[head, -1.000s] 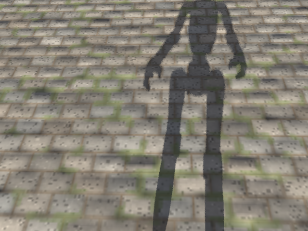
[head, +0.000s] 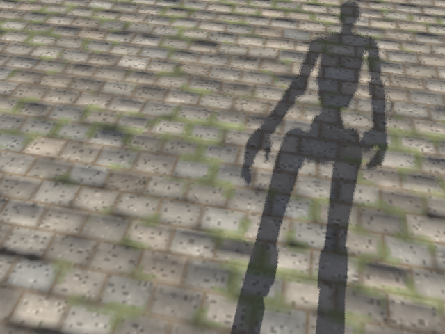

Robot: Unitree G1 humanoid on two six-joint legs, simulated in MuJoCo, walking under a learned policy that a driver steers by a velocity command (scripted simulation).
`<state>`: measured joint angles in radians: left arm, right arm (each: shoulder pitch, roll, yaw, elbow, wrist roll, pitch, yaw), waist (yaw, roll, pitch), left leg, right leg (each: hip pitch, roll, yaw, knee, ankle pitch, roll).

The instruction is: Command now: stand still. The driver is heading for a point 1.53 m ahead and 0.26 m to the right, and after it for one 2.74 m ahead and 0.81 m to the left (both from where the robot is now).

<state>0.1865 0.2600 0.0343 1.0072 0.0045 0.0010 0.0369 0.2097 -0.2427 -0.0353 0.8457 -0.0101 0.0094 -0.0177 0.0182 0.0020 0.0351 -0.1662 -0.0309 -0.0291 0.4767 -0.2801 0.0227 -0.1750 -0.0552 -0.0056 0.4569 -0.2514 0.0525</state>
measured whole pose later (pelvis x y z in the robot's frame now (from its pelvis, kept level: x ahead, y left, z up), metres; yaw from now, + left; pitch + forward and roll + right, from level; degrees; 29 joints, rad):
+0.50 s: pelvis +0.00 +0.00 +0.00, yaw +0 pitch -2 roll +0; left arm 0.22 0.23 0.03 1.11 0.00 0.01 0.05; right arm 0.22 -0.23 -0.02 1.02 0.00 0.00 -0.03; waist 0.01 0.00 0.04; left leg -0.17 -0.03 -0.03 0.47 -0.27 0.02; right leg -0.18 -0.05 0.00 0.46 -0.25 0.05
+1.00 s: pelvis +0.00 -0.01 +0.00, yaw +0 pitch -1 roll +0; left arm 0.29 0.19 0.02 1.13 0.00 0.00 0.06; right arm 0.26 -0.20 -0.01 1.08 0.00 0.00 -0.04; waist 0.01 0.00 0.03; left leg -0.18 -0.02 -0.02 0.50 -0.30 0.01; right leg -0.21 -0.04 0.00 0.51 -0.28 0.04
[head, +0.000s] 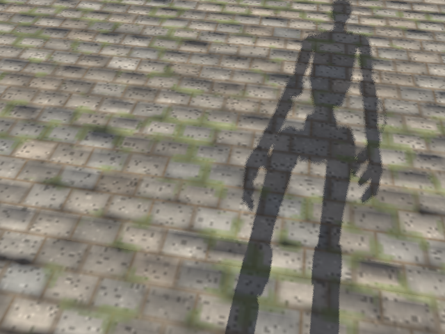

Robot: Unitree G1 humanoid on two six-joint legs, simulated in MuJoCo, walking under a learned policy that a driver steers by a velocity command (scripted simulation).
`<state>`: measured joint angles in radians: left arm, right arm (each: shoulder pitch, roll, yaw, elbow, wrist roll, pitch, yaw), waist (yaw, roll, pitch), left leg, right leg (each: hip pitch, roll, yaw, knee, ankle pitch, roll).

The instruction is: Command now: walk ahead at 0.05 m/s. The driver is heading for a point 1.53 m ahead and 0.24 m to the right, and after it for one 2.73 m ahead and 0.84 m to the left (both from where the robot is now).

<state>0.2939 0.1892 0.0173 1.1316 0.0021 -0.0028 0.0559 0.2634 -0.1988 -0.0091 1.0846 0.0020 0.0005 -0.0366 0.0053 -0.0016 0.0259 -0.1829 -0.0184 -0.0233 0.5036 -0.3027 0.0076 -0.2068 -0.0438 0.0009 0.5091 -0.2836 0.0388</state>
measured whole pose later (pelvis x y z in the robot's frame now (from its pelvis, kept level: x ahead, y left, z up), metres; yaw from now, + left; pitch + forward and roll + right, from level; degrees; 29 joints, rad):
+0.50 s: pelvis +0.00 -0.01 +0.00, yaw +0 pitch -1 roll +0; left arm 0.29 0.17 0.02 1.11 0.00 0.00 0.05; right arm 0.28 -0.18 -0.01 1.10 0.01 0.01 -0.04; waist 0.00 0.00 0.04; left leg -0.17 0.00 -0.03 0.48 -0.30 -0.01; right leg -0.19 -0.03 -0.01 0.49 -0.28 0.02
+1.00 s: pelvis -0.01 -0.01 +0.00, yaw +0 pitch -1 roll +0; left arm 0.32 0.16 0.02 1.11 0.00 0.00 0.05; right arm 0.31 -0.16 -0.01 1.11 0.01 0.00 -0.04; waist 0.00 0.00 0.04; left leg -0.19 0.00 -0.03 0.49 -0.29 -0.01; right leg -0.21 -0.02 -0.01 0.50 -0.27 0.02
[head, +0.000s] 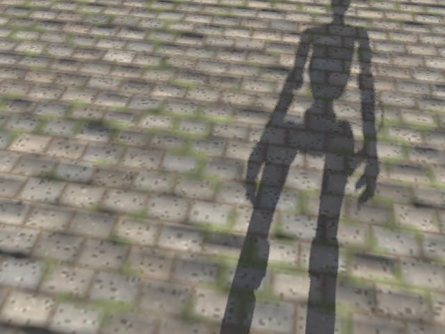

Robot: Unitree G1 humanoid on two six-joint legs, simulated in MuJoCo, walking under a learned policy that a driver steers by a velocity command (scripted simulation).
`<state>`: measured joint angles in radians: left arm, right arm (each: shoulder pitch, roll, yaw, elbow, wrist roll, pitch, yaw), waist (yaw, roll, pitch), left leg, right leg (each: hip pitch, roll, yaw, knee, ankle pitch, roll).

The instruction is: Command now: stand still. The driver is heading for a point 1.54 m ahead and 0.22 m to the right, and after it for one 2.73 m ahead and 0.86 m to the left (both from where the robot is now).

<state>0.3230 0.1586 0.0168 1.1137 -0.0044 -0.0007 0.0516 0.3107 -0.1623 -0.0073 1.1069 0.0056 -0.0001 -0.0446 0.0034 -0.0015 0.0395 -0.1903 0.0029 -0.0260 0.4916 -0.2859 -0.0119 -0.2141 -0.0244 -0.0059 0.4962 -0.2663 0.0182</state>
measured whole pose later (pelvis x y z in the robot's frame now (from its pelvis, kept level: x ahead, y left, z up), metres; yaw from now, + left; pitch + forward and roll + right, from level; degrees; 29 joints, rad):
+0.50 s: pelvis +0.08 -0.02 -0.02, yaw +1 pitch +2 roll -1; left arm 0.37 0.17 0.03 1.04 -0.03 -0.14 -0.01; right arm 0.48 -0.19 -0.04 1.08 0.04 -0.09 -0.01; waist -0.01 0.04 -0.02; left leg -0.22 0.03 -0.07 0.71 -0.45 0.00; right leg -0.24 0.04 -0.03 0.65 -0.45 -0.06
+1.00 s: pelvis +0.34 +0.00 -0.01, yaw -1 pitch +1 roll +1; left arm 0.39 0.22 0.02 0.99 -0.03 -0.11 0.00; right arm 0.11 -0.24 -0.05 0.88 0.01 -0.11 0.04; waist 0.01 -0.01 0.05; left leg -0.40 -0.06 0.07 0.50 -0.12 0.09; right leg -0.28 0.00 0.06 1.23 -0.40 -0.07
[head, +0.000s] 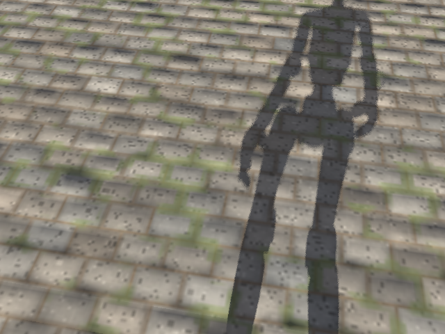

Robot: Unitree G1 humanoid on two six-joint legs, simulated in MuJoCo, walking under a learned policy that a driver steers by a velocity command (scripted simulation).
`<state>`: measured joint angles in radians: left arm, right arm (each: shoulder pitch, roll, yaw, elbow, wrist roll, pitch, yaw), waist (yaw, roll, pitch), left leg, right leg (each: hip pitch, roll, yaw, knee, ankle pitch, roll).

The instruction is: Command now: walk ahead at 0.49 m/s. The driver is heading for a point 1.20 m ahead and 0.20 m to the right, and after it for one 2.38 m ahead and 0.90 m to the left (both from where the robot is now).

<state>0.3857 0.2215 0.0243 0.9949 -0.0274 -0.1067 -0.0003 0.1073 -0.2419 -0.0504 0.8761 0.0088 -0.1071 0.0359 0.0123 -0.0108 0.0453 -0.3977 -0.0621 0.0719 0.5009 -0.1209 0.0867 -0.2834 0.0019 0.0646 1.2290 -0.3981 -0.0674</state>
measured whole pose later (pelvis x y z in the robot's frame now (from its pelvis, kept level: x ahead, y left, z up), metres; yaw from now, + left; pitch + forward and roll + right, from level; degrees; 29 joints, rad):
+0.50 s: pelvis +0.28 -0.07 +0.00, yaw +1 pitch +2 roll +1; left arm 0.09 0.24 0.05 0.83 -0.01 -0.12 -0.03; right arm 0.36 -0.27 -0.04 1.00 0.02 -0.08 0.00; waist -0.04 0.01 0.03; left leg -0.21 0.00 -0.04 0.93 -0.46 0.03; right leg -0.47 -0.01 -0.05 0.57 -0.14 -0.05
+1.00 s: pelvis +0.56 -0.05 +0.00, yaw +1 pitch +2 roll -1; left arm 0.44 0.24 0.06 1.01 -0.01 -0.06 0.01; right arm -0.01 -0.23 -0.04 0.83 0.02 -0.10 0.04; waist 0.07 0.02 0.02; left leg -0.51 0.03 0.04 0.49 -0.03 0.09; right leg 0.11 0.02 -0.05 0.28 -0.42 -0.01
